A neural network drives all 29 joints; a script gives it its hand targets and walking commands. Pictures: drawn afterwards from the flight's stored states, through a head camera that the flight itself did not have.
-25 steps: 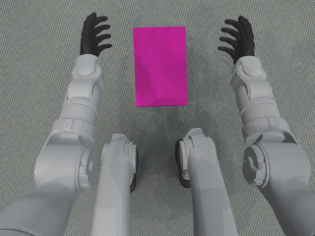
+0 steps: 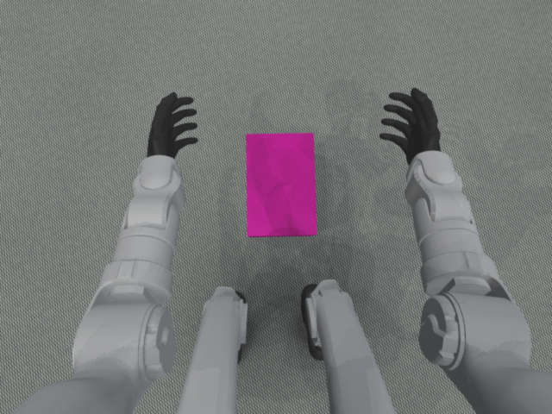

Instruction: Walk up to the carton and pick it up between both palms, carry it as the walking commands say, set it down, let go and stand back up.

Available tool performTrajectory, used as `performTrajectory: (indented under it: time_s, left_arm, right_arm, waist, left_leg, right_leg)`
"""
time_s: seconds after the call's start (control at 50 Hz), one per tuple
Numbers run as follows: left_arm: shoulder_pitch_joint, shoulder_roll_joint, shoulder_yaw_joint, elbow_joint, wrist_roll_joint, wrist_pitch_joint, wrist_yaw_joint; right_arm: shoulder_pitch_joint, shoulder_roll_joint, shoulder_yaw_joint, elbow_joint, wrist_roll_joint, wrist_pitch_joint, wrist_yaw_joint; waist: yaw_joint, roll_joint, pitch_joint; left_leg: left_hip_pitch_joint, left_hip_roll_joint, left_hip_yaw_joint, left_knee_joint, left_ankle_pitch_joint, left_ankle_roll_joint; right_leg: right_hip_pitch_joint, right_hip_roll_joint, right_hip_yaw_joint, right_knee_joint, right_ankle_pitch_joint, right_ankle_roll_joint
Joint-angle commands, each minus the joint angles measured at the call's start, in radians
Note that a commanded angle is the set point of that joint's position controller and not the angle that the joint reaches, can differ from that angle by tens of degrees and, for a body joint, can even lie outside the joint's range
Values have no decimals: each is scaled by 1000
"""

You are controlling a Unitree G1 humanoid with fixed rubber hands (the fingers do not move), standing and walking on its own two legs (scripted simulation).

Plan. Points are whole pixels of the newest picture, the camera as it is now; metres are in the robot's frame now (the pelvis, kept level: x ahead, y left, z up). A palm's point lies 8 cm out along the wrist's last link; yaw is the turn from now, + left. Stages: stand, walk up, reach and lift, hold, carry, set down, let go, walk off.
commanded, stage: set down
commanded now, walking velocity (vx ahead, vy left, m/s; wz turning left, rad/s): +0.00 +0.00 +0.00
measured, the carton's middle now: (280, 188) +0.47 -0.03 -0.54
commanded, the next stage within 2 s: let go in 0.22 s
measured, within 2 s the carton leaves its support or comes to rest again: neither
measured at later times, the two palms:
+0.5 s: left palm (132, 185) +0.40 +0.16 -0.03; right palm (461, 172) +0.39 -0.23 -0.03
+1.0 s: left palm out of the picture +0.24 +0.25 +0.09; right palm (546, 334) +0.24 -0.21 +0.08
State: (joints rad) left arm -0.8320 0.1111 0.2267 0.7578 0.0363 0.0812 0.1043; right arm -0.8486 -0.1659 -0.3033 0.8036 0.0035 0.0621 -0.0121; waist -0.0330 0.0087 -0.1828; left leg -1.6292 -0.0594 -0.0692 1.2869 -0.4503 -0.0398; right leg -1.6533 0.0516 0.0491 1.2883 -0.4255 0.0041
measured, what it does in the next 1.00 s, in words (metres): rises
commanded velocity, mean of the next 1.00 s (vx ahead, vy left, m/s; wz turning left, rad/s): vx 0.00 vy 0.00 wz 0.00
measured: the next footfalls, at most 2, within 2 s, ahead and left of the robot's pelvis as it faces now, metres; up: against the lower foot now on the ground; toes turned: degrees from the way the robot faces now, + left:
none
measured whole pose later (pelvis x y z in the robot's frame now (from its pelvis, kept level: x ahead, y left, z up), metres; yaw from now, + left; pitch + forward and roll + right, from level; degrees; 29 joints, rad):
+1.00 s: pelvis +0.08 +0.01 +0.16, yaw -1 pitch +7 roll +0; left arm 0.22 0.20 0.06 0.46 0.01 0.00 -0.05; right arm 0.21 -0.19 -0.05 0.46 -0.03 0.00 0.06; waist 0.00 0.02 -0.01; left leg -0.30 -0.03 -0.06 0.44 -0.26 0.01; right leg -0.32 0.02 0.07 0.44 -0.24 0.01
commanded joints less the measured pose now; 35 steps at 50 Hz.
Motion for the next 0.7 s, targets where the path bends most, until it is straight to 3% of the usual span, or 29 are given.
performTrajectory:
  time_s: [0.0,0.02,0.04,0.08,0.1,0.12,0.14,0.16,0.18,0.2,0.22,0.3,0.34,0.36,0.38,0.4,0.42,0.44,0.46,0.48,0.5,0.52,0.56,0.58,0.6,0.62,0.64,0.66,0.68]
  left_arm:
    - [-159,22,-13,-82,18,-8,-7]
    - [-163,21,5,-61,29,-7,-7]
    - [-132,22,14,-68,37,-8,-16]
    - [-178,38,41,-86,53,-29,-17]
    - [-153,32,57,11,82,-28,-19]
    - [-149,42,75,11,102,-37,-20]
    - [-135,8,57,7,91,-47,-28]
    - [-149,32,66,3,98,-50,-28]
    - [-163,29,67,-14,100,-59,-33]
    - [-158,10,67,-2,115,-51,-32]
    - [-137,8,55,-13,104,-50,-28]
    - [73,-19,33,-37,131,-43,-15]
    - [164,-32,-2,-106,117,-53,-20]
    - [155,-13,6,-163,109,-59,-21]
    - [210,23,4,-188,132,-63,-23]
    - [222,31,-1,-229,125,-66,-29]
    - [280,63,13,-243,142,-62,-32]
    - [303,77,-10,-302,114,-78,-39]
    - [318,71,-14,-273,93,-76,-53]
    - [366,75,-29,-282,80,-78,-62]
    - [440,72,-44,-301,66,-85,-73]
    - [463,78,-47,-273,57,-84,-76]
    - [535,95,-54,-230,48,-91,-94]
    - [543,111,-28,-208,45,-95,-95]
    - [637,104,-59,-202,23,-106,-106]
    - [614,99,-84,-237,1,-107,-108]
    - [694,100,-74,-194,2,-105,-115]
    - [780,107,-78,-200,18,-107,-120]
    - [764,136,-67,-209,21,-113,-114]
  right_arm:
    - [-149,-88,-36,-96,-58,-19,18]
    - [-122,-79,-57,-39,-83,-15,15]
    - [-151,-72,-58,-98,-71,-22,19]
    - [-139,-62,-60,-61,-86,-34,26]
    - [-134,-57,-67,18,-98,-37,25]
    - [-129,-29,-64,23,-101,-40,28]
    - [-131,-53,-74,-10,-121,-54,25]
    - [-110,-19,-37,-7,-91,-56,37]
    - [-114,-37,-42,-14,-120,-63,31]
    - [-141,-68,-51,-62,-123,-67,32]
    - [-86,-59,-41,-4,-138,-58,33]
    - [74,-119,-38,-117,-180,-68,31]
    - [202,-95,5,-166,-188,-72,27]
    - [217,-72,33,-196,-167,-67,31]
    - [237,-63,52,-241,-157,-68,31]
    - [280,-57,60,-264,-164,-63,29]
    - [303,-78,44,-294,-170,-60,29]
    - [365,-56,87,-321,-138,-61,37]
    - [411,-64,112,-339,-116,-65,43]
    - [455,-36,136,-317,-100,-63,46]
    - [516,-52,142,-356,-105,-69,48]
    - [561,-54,154,-314,-75,-66,52]
    - [607,-39,166,-315,-70,-73,52]
    - [605,-76,144,-294,-60,-78,52]
    - [674,-53,185,-359,-51,-95,58]
    - [669,-60,206,-349,-23,-92,70]
    - [722,-68,203,-364,-33,-100,70]
    - [797,-60,227,-345,-28,-99,73]
    - [809,-81,210,-313,-39,-98,75]
  waist:
    - [-36,5,-739]
    - [-52,-12,-684]
    - [-23,21,-747]
    - [-16,-3,-689]
    - [-2,28,-594]
    - [22,48,-550]
    - [-25,-6,-584]
    - [5,-4,-544]
    - [-12,-50,-575]
    - [4,-8,-594]
    - [2,-12,-630]
    - [15,-30,-765]
    - [-4,-62,-833]
    - [7,-71,-841]
    - [21,-32,-814]
    - [-5,-98,-790]
    - [2,-55,-783]
    - [11,-61,-778]
    - [-17,-81,-706]
    - [-8,-59,-659]
    - [-15,-88,-660]
    - [1,-37,-610]
    - [1,-67,-492]
    - [19,-34,-424]
    - [14,-85,-444]
    - [19,-11,-408]
    - [10,-65,-362]
    - [38,4,-323]
    - [27,-1,-271]
  left_leg:
    - [549,-39,65,-230,305,-27]
    - [490,-37,69,-244,277,-32]
    - [557,-37,68,-261,300,-28]
    - [547,-38,70,-282,293,-26]
    - [508,-35,81,-308,258,-31]
    - [506,-37,79,-325,303,-33]
    - [511,-33,69,-333,331,-32]
    - [532,-33,63,-346,342,-21]
    - [489,-30,61,-341,328,-25]
    - [543,-34,56,-349,388,-26]
    - [519,-34,72,-363,373,-38]
    - [718,-32,64,-409,508,-36]
    - [724,-31,62,-435,566,-29]
    - [722,-41,69,-432,564,-24]
    - [708,-40,79,-456,543,-22]
    - [681,-37,73,-466,540,-13]
    - [738,-32,76,-484,523,-16]
    - [757,-31,73,-491,572,-6]
    - [755,-18,63,-511,520,1]
    - [784,-21,63,-535,534,6]
    - [786,-21,60,-547,497,2]
    - [811,-21,67,-566,529,-1]
    - [849,-12,69,-611,463,7]
    - [833,-16,72,-619,449,-6]
    - [923,-7,66,-654,469,15]
    - [955,-5,70,-670,470,12]
    - [1023,7,65,-675,430,15]
    - [1051,5,77,-713,399,4]
    - [1040,11,64,-730,434,4]
  right_leg:
    - [552,35,-86,-221,345,33]
    - [562,31,-79,-243,334,34]
    - [604,30,-72,-254,365,33]
    - [584,14,-67,-292,329,36]
    - [566,10,-69,-308,293,31]
    - [567,9,-69,-305,344,33]
    - [629,9,-66,-326,385,32]
    - [623,2,-65,-321,392,34]
    - [706,-1,-51,-337,417,29]
    - [683,-2,-51,-333,462,31]
    - [797,1,-45,-342,492,21]
    - [882,8,-58,-357,638,36]
    - [1016,8,-43,-376,755,34]
    - [1073,4,-28,-375,792,32]
    - [1119,-4,-11,-396,807,32]
    - [1151,-8,1,-411,864,37]
    - [1159,-14,-1,-429,812,39]
    - [1199,-17,18,-435,876,37]
    - [1201,-29,20,-458,863,37]
    - [1185,-34,19,-485,857,35]
    - [1277,-37,28,-497,859,30]
    - [1240,-41,33,-521,858,29]
    - [1236,-39,20,-582,767,35]
    - [1225,-46,34,-594,750,29]
    - [1259,-36,11,-626,744,39]
    - [1217,-30,1,-635,682,27]
    - [1219,-31,0,-666,617,26]
    - [1260,-38,-7,-696,576,18]
    - [1275,-36,1,-700,624,18]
